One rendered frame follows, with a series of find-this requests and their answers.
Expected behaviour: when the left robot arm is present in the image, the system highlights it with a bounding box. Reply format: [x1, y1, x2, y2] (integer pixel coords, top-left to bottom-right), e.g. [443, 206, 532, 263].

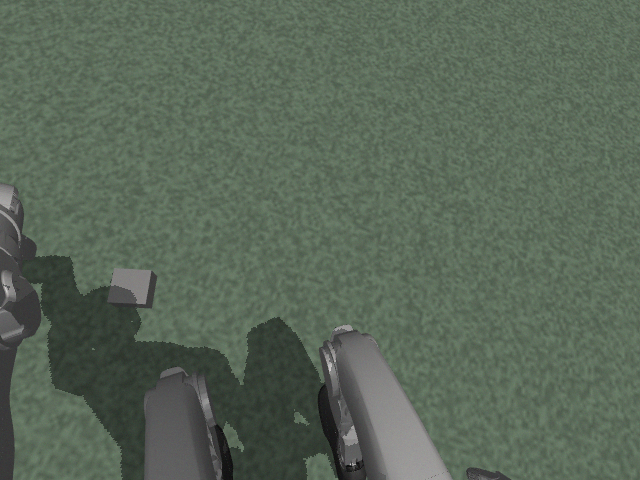
[0, 183, 41, 480]

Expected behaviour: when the left robot foot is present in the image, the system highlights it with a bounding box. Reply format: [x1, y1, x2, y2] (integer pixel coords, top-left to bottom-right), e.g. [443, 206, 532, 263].
[214, 425, 233, 480]

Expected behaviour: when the right robot foot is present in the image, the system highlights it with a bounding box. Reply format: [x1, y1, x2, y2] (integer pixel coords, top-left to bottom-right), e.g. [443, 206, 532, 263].
[318, 384, 367, 480]

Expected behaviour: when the left robot hand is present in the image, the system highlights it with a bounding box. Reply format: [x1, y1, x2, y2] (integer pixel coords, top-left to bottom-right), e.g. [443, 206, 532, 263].
[19, 234, 37, 260]

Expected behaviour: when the small box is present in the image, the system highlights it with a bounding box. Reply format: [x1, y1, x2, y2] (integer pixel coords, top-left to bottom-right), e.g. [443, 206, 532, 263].
[107, 268, 157, 308]

